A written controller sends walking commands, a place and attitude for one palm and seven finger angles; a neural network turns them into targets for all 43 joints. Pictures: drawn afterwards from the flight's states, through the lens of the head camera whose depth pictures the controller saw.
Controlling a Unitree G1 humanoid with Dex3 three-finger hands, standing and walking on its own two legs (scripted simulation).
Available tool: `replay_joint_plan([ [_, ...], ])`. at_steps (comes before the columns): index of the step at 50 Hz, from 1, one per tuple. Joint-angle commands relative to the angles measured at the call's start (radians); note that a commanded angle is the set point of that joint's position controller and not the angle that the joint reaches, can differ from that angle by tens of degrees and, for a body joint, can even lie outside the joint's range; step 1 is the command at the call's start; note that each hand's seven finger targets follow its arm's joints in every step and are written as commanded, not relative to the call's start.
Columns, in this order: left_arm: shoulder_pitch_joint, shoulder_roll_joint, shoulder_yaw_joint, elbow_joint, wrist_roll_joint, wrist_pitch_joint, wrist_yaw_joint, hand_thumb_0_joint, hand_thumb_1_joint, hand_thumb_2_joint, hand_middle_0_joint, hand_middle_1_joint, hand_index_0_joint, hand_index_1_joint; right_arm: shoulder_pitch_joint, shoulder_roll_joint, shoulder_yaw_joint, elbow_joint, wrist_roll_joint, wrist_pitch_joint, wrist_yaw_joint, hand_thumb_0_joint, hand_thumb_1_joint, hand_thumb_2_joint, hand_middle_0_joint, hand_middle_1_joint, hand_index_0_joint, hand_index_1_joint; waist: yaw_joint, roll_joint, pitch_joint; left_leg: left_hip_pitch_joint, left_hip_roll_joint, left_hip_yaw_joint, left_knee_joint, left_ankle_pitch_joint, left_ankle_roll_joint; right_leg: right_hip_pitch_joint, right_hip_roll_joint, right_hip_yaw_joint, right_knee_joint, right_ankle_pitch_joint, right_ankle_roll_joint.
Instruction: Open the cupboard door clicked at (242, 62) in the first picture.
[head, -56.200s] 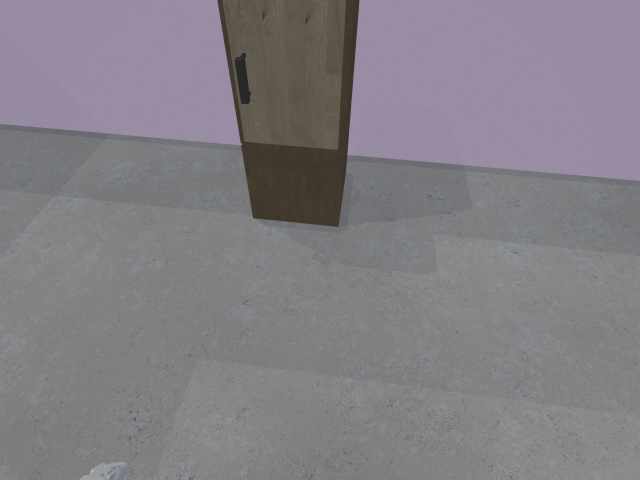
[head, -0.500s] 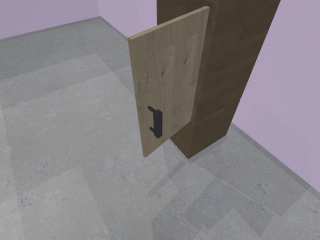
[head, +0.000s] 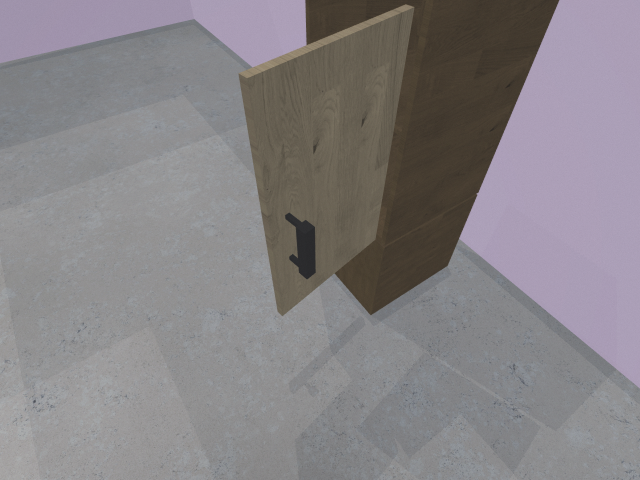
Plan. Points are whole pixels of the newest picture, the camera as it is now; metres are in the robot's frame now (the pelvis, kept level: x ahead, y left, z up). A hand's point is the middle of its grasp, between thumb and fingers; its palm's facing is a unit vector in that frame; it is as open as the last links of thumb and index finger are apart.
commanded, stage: look to check the result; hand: left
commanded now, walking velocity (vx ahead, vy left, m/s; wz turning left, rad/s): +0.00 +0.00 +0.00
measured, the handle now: (299, 245) +0.54 +0.07 -0.10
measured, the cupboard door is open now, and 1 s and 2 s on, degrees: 100 100 100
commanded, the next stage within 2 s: stand and wait in 0.32 s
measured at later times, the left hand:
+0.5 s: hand out of the picture +0.01 +0.16 -0.17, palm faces +0.04 -0.98 -0.20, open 7.3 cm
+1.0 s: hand out of the picture +0.01 +0.16 -0.17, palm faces +0.03 -0.98 -0.21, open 7.3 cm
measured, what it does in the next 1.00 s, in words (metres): stands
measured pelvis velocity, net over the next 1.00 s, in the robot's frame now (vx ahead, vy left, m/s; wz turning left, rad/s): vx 0.01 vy -0.02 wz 0.00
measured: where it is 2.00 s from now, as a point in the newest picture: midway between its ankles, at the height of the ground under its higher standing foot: outside the picture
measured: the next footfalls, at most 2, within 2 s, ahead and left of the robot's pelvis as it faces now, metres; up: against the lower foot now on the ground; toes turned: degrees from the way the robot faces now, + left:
none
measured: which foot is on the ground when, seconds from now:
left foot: down 0.00-1.00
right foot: down 0.00-1.00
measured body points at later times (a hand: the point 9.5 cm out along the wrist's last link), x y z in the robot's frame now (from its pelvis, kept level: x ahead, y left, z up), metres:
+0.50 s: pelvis +0.01 -0.02 +0.00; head +0.02 -0.02 +0.45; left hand +0.01 +0.21 -0.16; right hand +0.01 -0.24 -0.17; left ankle +0.02 +0.12 -0.74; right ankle -0.03 -0.09 -0.74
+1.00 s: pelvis +0.01 -0.02 +0.00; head +0.03 -0.03 +0.45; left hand +0.01 +0.21 -0.16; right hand +0.01 -0.24 -0.16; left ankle +0.02 +0.12 -0.74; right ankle -0.03 -0.09 -0.74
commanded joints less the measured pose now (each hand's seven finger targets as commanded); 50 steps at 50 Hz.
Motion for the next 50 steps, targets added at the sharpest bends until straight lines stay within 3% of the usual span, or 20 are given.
replay_joint_plan([
  [1,0.068,0.103,0.015,-0.016,0.001,-0.016,0.008,0.0,0.9,0.9,-0.2,-0.3,-0.2,-0.3,0.059,-0.087,-0.018,-0.017,0.001,-0.006,-0.006,0.0,-0.9,-0.9,0.2,0.3,0.2,0.3,-0.002,-0.012,0.015,0.04,0.101,-0.083,-0.052,0.128,0.028,-0.063,-0.12,0.105,-0.1,0.124,-0.009],
  [33,0.067,0.126,0.02,-0.03,-0.001,-0.022,0.009,0.0,0.9,0.9,-0.2,-0.3,-0.2,-0.3,0.046,-0.107,-0.019,-0.019,0.0,-0.005,-0.01,0.0,-0.9,-0.9,0.2,0.3,0.2,0.3,0.004,-0.028,0.015,0.057,0.101,-0.062,-0.042,0.164,0.018,-0.016,-0.125,0.108,-0.114,0.262,-0.004],
  [50,0.059,0.136,0.022,-0.028,-0.001,-0.023,0.008,0.0,0.9,0.9,-0.2,-0.3,-0.2,-0.3,0.042,-0.119,-0.021,-0.022,0.001,-0.005,-0.011,0.0,-0.9,-0.9,0.2,0.3,0.2,0.3,0.006,-0.005,0.022,0.06,0.105,-0.063,-0.049,0.145,0.017,-0.021,-0.12,0.112,-0.129,0.213,-0.009],
])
